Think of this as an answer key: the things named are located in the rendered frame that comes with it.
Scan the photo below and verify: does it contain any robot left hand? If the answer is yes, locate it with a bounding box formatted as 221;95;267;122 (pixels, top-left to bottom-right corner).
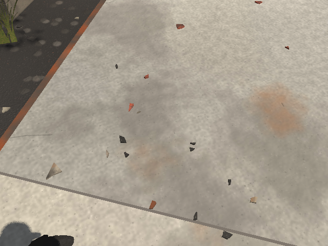
28;235;74;246

